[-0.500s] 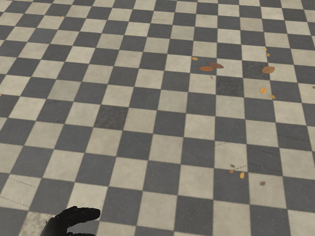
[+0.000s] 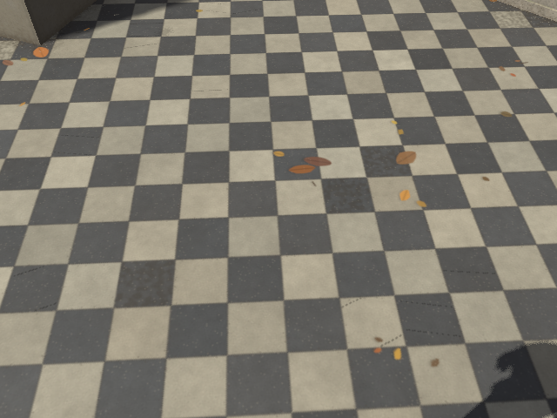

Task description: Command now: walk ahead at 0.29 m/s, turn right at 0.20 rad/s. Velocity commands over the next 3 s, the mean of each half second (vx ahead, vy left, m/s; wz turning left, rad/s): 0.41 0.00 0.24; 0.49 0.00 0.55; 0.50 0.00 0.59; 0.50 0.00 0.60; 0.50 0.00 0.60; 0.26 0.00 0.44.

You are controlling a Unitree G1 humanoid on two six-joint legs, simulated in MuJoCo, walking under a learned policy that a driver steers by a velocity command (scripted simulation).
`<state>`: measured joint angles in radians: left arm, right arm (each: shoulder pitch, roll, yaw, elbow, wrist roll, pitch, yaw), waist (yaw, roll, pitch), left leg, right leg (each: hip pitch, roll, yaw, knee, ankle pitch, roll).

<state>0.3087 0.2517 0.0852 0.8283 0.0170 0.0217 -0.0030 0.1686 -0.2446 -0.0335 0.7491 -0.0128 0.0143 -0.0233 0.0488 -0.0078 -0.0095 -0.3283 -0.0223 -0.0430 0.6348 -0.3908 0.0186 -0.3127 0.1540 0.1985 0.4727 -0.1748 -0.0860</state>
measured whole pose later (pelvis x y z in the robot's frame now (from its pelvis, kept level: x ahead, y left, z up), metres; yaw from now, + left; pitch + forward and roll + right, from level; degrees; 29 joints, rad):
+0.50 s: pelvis +0.17 +0.01 -0.01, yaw +12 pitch +3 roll +0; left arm -0.02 0.21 0.01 0.70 0.02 -0.08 -0.01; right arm 0.56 -0.22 -0.07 0.91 -0.01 -0.04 0.00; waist -0.11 0.00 0.02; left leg -0.06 -0.09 -0.24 0.50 -0.44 0.06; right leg -0.42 0.05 0.00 0.49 -0.15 -0.03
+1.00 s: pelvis +0.40 +0.10 -0.02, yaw +29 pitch +2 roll -1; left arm 0.44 0.23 0.03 0.90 0.02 -0.07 0.02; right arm 0.01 -0.25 -0.04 0.67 -0.05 -0.01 0.07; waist 0.06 0.01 0.06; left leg -0.49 -0.04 0.10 0.58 -0.17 0.15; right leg 0.07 -0.04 -0.26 0.46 -0.48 0.01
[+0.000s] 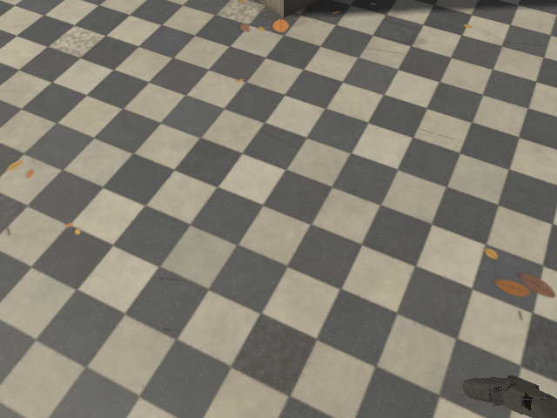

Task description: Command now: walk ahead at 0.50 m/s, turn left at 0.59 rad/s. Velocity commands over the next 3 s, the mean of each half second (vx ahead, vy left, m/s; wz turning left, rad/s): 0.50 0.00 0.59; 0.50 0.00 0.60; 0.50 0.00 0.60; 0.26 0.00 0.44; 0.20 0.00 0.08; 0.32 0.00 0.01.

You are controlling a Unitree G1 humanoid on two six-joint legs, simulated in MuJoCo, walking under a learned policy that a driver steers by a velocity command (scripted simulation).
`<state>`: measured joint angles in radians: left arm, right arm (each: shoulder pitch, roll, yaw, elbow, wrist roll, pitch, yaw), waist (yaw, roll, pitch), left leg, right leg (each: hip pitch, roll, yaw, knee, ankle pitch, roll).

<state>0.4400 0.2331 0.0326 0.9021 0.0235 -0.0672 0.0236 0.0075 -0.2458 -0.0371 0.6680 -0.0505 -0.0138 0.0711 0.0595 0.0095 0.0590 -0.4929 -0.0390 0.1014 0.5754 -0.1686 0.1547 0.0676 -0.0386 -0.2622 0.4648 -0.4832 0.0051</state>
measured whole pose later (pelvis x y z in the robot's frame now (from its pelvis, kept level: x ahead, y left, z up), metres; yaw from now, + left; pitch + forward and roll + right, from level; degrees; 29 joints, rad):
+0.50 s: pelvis +0.27 +0.01 +0.01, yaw +18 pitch +2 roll +1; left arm 0.03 0.25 0.01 0.66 0.03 -0.03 -0.02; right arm 0.47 -0.30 -0.07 0.80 -0.02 -0.04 0.00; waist -0.11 -0.02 0.02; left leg 0.01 -0.14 -0.23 0.36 -0.38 0.10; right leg -0.55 -0.02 0.03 0.59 -0.11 0.02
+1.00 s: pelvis +0.51 +0.08 +0.02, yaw +35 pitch +2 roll -1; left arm 0.43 0.25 0.04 0.85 0.02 -0.07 0.01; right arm 0.04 -0.26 -0.03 0.64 -0.04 0.01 0.08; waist 0.07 0.03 0.05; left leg -0.60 0.03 0.07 0.69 -0.12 0.08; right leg 0.07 -0.01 -0.25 0.27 -0.36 0.00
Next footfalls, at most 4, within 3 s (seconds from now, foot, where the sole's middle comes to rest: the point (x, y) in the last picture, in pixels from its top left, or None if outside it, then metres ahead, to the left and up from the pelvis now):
0.54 right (329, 396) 0.48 -0.05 -0.76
1.06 left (200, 332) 0.62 0.26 -0.76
1.60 right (171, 220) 0.95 0.40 -0.76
2.06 left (107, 267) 0.79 0.54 -0.76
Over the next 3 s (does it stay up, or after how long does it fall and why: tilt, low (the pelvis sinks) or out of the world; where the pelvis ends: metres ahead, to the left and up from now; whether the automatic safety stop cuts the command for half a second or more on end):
stays up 0.92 0.65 0.02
